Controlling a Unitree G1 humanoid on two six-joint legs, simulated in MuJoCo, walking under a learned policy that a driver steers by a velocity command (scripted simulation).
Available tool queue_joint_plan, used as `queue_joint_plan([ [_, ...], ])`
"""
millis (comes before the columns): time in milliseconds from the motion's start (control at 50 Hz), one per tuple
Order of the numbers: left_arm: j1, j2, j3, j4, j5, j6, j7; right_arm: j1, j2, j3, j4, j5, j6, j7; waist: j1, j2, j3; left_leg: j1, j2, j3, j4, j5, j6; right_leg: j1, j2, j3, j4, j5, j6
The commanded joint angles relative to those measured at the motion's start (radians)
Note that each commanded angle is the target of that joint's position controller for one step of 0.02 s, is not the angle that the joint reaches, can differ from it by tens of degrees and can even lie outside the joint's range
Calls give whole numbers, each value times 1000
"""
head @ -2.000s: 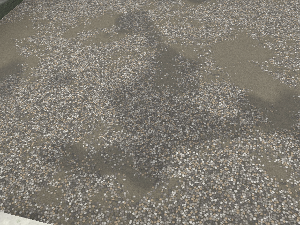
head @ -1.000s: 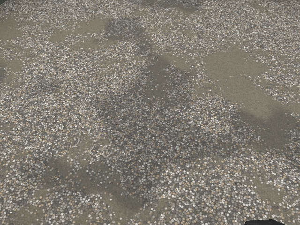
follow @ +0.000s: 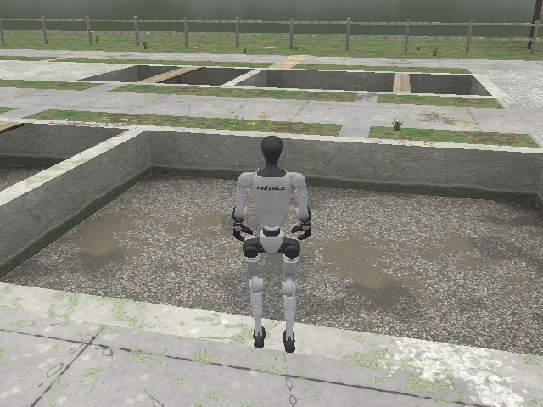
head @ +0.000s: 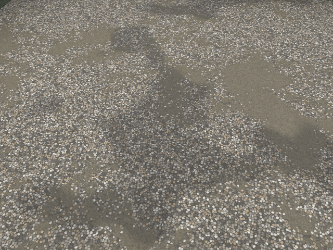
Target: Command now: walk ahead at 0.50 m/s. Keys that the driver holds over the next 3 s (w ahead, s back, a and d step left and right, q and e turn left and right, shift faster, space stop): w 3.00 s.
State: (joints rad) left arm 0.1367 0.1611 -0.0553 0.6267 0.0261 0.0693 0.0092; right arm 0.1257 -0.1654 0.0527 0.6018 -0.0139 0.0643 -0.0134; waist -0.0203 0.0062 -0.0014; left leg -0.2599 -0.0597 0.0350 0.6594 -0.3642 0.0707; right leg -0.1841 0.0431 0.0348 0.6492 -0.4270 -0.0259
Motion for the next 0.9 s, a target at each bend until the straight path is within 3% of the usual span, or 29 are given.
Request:
queue_joint_plan([
  [20, -79, 74, 20, -87, -2, -22, 3, -95, -72, -22, -98, -3, -15, -3, 2, -13, -51, -3, 88, -108, -115, 230, 4, 2, -43, 59, -77, 257, -19],
  [220, -75, 76, 20, -85, -1, -21, 5, -89, -70, -23, -96, -3, -13, -5, -1, -2, -55, 8, 87, -104, -101, 269, 6, 9, -43, 59, -68, 302, -21],
  [240, -113, 92, 22, -107, -7, -11, 4, -132, -72, -24, -113, -12, -15, 8, -13, 0, -14, -18, 87, -70, -50, 423, 2, -15, -68, 80, -53, 499, -19],
  [280, -100, 98, 30, -104, -2, -7, 6, -95, -64, -24, -98, -23, -23, 12, -19, -13, -93, 6, 85, -62, -40, 459, -1, 26, -75, 84, -31, 565, -22],
  [300, -55, 80, 29, -83, -1, -17, 10, -48, -61, -22, -79, -7, -25, -3, -2, -18, -177, 53, 86, -90, -76, 317, 2, 68, -50, 56, -43, 359, -19],
  [320, -72, 68, 22, -88, -1, -19, 9, -86, -64, -23, -86, 1, -21, -6, 4, -4, -115, 34, 90, -100, -90, 296, 5, 33, -41, 51, -57, 304, -16],
  [360, -91, 67, 21, -91, 0, -17, 6, -107, -67, -22, -95, 3, -13, -6, 3, 6, -62, 12, 98, -110, -103, 284, 9, 3, -35, 49, -62, 263, -15],
  [460, -88, 71, 21, -89, 0, -21, 2, -98, -69, -22, -99, 0, -13, -3, 2, 4, -53, -2, 97, -114, -111, 253, 9, 4, -38, 55, -65, 259, -16],
  [480, -128, 87, 22, -113, -6, -12, 2, -142, -70, -22, -117, -9, -16, 10, -11, 0, -11, -27, 94, -77, -60, 408, 4, -22, -63, 76, -53, 454, -15],
  [500, -76, 80, 26, -86, -2, -20, 5, -67, -61, -21, -93, -6, -19, -1, -5, -17, -120, 25, 92, -101, -94, 275, 6, 37, -48, 62, -54, 304, -19],
  [520, -85, 70, 21, -90, -1, -21, 5, -87, -67, -21, -94, -1, -18, -3, 1, -7, -75, 6, 93, -106, -104, 256, 6, 16, -41, 56, -63, 275, -17],
  [580, -94, 68, 20, -91, -1, -21, 4, -99, -67, -21, -101, 1, -14, -4, 1, -1, -48, -1, 96, -112, -111, 254, 8, 0, -38, 55, -66, 259, -16],
  [600, -133, 82, 21, -114, -6, -10, 3, -141, -66, -20, -119, -8, -16, 10, -13, 1, -8, -27, 95, -75, -60, 410, 4, -27, -62, 75, -52, 448, -14],
  [620, -78, 76, 25, -87, -1, -19, 5, -66, -58, -19, -94, -6, -19, -1, -5, -13, -122, 27, 93, -101, -94, 279, 6, 35, -46, 61, -53, 297, -18],
  [640, -84, 67, 21, -91, -1, -20, 5, -85, -63, -19, -96, -1, -19, -3, 1, -2, -78, 9, 95, -107, -104, 260, 7, 14, -39, 55, -61, 268, -15],
  [700, -93, 67, 20, -91, 0, -21, 4, -98, -66, -20, -102, 1, -15, -4, 1, 2, -50, 0, 98, -114, -112, 257, 10, 0, -36, 54, -64, 254, -15],
  [720, -133, 81, 21, -114, -5, -11, 3, -140, -65, -19, -120, -8, -17, 9, -12, 3, -10, -26, 96, -76, -61, 414, 5, -27, -60, 73, -50, 444, -12],
  [740, -77, 75, 25, -86, -1, -19, 6, -65, -57, -19, -95, -6, -20, -1, -5, -10, -123, 27, 95, -102, -95, 281, 7, 35, -45, 60, -51, 293, -16],
  [760, -83, 66, 21, -90, 0, -20, 5, -83, -63, -19, -97, -1, -19, -3, 1, 0, -79, 9, 96, -108, -105, 262, 8, 14, -38, 54, -60, 264, -14],
  [840, -91, 66, 19, -90, 0, -21, 4, -94, -65, -19, -104, 1, -15, -4, 0, 4, -49, -3, 100, -114, -113, 255, 11, -1, -37, 54, -63, 252, -14],
  [860, -130, 81, 21, -113, -4, -12, 3, -136, -64, -19, -121, -9, -18, 10, -12, 3, -12, -24, 96, -77, -61, 414, 6, -25, -60, 74, -50, 445, -12],
  [880, -74, 75, 25, -85, 0, -20, 6, -61, -57, -18, -96, -6, -21, -1, -5, -11, -125, 28, 95, -102, -94, 281, 8, 36, -45, 61, -51, 294, -16],
  [900, -82, 66, 21, -89, 0, -21, 6, -81, -63, -19, -98, 0, -20, -3, 1, -1, -80, 9, 96, -108, -105, 263, 9, 15, -39, 54, -59, 266, -15],
])
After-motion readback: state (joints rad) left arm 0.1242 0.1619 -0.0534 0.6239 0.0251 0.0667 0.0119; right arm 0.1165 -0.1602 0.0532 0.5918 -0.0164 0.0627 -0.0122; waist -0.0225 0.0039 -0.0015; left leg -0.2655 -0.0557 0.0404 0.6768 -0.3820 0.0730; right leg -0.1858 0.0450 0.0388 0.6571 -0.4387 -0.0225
